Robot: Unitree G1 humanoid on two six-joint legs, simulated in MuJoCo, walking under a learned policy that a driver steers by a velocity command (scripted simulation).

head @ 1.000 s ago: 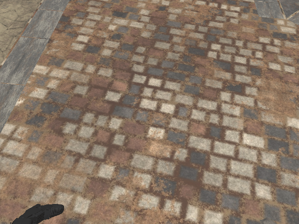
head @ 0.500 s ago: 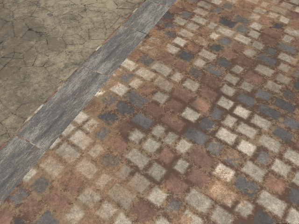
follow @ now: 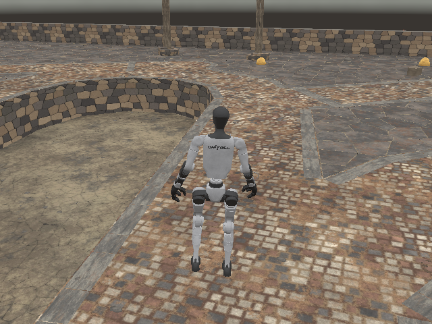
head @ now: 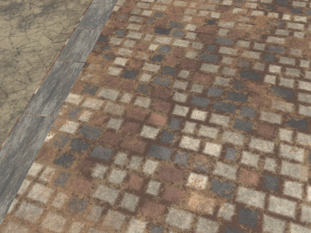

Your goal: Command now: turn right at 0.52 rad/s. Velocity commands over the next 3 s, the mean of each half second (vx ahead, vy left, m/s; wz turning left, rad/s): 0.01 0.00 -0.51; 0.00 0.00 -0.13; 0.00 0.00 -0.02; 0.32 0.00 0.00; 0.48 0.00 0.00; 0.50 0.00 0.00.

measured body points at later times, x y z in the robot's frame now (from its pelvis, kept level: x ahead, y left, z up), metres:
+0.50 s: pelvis +0.02 +0.03 +0.01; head +0.06 +0.04 +0.46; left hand +0.25 +0.27 -0.09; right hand +0.08 -0.28 -0.09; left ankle +0.06 +0.14 -0.73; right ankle -0.02 -0.08 -0.69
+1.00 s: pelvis +0.02 +0.00 +0.01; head +0.02 -0.01 +0.46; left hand +0.22 +0.21 -0.11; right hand +0.03 -0.29 -0.12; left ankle +0.06 +0.14 -0.73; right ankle -0.03 -0.11 -0.73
